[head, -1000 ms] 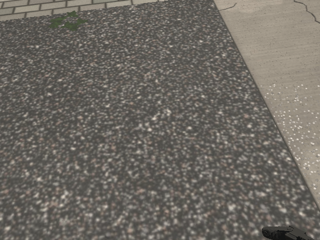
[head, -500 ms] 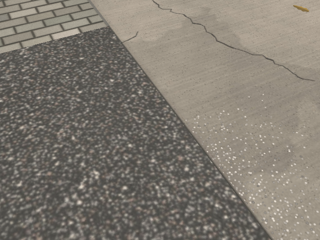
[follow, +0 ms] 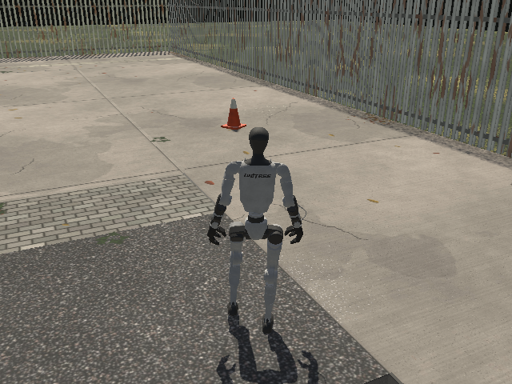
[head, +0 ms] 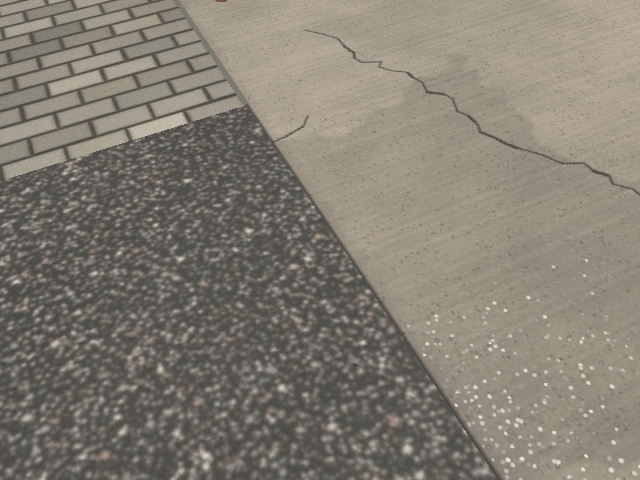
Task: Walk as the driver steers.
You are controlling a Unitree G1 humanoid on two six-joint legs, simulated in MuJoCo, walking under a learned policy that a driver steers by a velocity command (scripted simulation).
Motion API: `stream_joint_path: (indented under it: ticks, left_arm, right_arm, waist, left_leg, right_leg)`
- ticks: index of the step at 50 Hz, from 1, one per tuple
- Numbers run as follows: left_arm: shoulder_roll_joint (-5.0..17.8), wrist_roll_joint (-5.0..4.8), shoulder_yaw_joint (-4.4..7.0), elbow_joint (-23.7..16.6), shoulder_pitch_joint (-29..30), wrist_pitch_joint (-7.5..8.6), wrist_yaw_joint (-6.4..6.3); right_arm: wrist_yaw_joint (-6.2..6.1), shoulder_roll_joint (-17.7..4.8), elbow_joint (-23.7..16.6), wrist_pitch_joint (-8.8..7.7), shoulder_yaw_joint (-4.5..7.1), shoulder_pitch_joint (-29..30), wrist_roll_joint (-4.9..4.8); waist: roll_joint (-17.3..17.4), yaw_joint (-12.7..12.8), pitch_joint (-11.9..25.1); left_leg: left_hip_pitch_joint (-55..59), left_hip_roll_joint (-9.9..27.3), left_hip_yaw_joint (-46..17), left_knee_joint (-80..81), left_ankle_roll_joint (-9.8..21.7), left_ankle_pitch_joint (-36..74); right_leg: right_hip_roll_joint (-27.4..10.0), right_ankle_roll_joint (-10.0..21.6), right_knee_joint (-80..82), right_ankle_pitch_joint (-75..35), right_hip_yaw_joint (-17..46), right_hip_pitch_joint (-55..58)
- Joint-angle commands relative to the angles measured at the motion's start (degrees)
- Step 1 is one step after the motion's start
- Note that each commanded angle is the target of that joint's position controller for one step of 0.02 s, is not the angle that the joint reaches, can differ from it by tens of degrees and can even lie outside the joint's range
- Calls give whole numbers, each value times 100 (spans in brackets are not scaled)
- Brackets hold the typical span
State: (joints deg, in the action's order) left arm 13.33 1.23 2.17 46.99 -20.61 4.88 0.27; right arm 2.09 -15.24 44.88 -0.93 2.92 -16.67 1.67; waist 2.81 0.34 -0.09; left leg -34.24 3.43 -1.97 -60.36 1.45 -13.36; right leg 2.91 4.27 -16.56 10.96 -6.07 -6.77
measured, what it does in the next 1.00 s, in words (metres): walks ahead, turning left: left foot, then right foot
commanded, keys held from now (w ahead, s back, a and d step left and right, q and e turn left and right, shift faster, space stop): w+q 0.34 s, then q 0.66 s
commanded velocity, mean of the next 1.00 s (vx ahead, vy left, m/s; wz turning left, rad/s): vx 0.28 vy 0.00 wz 0.52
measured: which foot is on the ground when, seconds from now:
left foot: up 0.00-0.28, down 0.30-0.84, up 0.86-1.00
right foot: down 0.00-0.30, up 0.32-0.82, down 0.84-1.00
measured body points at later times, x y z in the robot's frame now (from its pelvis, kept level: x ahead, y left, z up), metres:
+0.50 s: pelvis +0.25 +0.08 -0.01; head +0.29 +0.10 +0.44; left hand +0.31 +0.36 -0.13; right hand +0.41 -0.17 -0.12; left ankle +0.26 +0.13 -0.75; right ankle +0.29 -0.08 -0.66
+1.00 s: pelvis +0.39 +0.08 -0.01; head +0.43 +0.08 +0.44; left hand +0.36 +0.38 -0.10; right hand +0.64 -0.10 -0.14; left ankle +0.27 +0.13 -0.66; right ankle +0.49 +0.03 -0.75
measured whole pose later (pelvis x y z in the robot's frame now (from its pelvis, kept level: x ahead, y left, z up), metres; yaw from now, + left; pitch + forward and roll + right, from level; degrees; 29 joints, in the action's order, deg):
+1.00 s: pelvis +0.39 +0.08 -0.01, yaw +36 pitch +0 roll +1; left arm 15.0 1.0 0.6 38.9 -9.6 -0.4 -2.5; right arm 0.4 -19.4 41.4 3.8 4.9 -13.4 0.8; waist 2.6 -1.2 -4.5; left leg -24.3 -6.5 -3.7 -66.1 -1.6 -28.1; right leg -0.5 1.8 -27.1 9.2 -1.8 -17.8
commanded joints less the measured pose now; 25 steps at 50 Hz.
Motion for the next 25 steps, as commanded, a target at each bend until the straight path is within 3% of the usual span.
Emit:
stream_joint_path:
  ticks: [1, 6, 10, 12, 13, 14, 15, 16, 17, 18, 19, 20, 22, 25]
  left_arm:
    - [598, -11, 145, -240, 53, 151, -13]
    - [697, -13, 169, -47, -188, 153, -55]
    - [859, 15, 206, 160, -449, 73, -130]
    - [1020, 29, 231, 191, -377, 20, -168]
    - [1119, 49, 253, 202, -342, -29, -184]
    - [1191, 35, 263, 189, -303, -82, -196]
    - [1119, 27, 230, 68, -268, -88, -195]
    - [425, -62, 69, -341, -529, -51, -79]
    - [810, 11, 150, -483, 38, 3, -50]
    - [778, -47, 128, -631, 455, 53, -33]
    - [694, -66, 75, -609, 472, 104, -55]
    - [665, -20, 80, -549, 427, 60, -80]
    - [636, 116, 81, -510, 158, -183, -81]
    - [537, 100, 60, -561, 183, -373, -75]
  right_arm:
    - [36, -208, -288, 10, 71, 81, -1]
    - [128, -84, -591, -18, -19, 1053, 19]
    - [183, -129, -842, -26, -23, 1462, 54]
    - [143, -214, -828, -14, 30, 1203, 68]
    - [112, -306, -740, -24, 83, 797, 80]
    - [70, -422, -533, -69, 162, 57, 120]
    - [-7, -792, -271, -108, 310, -878, 190]
    - [-83, -1565, -336, -106, 506, -909, 152]
    - [-85, -1530, -409, -38, 524, -1002, -99]
    - [-143, -1402, -347, -16, 489, -671, -116]
    - [-180, -1065, -324, -33, 393, -440, -126]
    - [-193, -859, -339, -59, 329, -201, -134]
    - [-178, -648, -391, -110, 238, 62, -182]
    - [-151, -887, -342, -174, 296, -55, -152]
  waist:
    - [-627, -81, -375]
    - [-651, 170, -536]
    - [-632, 261, -573]
    - [-778, 97, -306]
    - [-822, -92, -26]
    - [-719, -435, 417]
    - [-350, -841, 1003]
    - [1106, -513, 1564]
    - [582, -775, 1988]
    - [194, -621, 1064]
    - [-213, -401, 479]
    - [-426, -161, 169]
    - [-291, 143, 202]
    - [-170, 212, 379]
  left_leg:
    - [-598, 135, -129, 241, -68, 674]
    - [-465, 119, 333, 1592, 38, 1412]
    - [-257, -72, 750, 2317, 366, 847]
    - [306, -442, 1022, 2456, 602, 240]
    - [775, -674, 1105, 2533, 742, -65]
    - [1708, -893, 1078, 2907, 894, 2]
    - [3225, -454, 296, 3125, 1167, -157]
    - [5042, 1348, -2705, 3418, 2022, -163]
    - [5289, 1671, -4313, 4239, 2313, 200]
    - [4689, 1560, -3214, 4203, 2155, 1175]
    - [3849, 1368, -2475, 4152, 1938, 2561]
    - [3218, 1051, -1890, 4118, 1700, 3626]
    - [2572, 665, -1250, 4168, 1477, 4531]
    - [2436, 395, -931, 4114, 1384, 5342]
  right_leg:
    - [-1550, 620, 1082, -1225, 739, -20]
    - [-1549, 491, 998, -1737, 54, 334]
    - [-1734, 349, 485, -2800, -250, 1068]
    - [-1762, 246, -317, -4652, -457, 1319]
    - [-1758, 207, -1062, -5356, -550, 1382]
    - [-1670, 123, -2187, -5212, -669, 1130]
    - [-1509, -27, -3731, -3801, -696, 49]
    - [-494, -365, -5940, 857, -641, -2454]
    - [-69, -411, -6742, 1815, 647, -3271]
    - [-437, -377, -6696, 1300, 876, -3690]
    - [-636, -391, -6213, 937, 799, -3447]
    - [-756, -440, -5810, 922, 801, -3098]
    - [-778, -582, -5322, 974, 807, -2492]
    - [-632, -709, -4793, 670, 670, -2442]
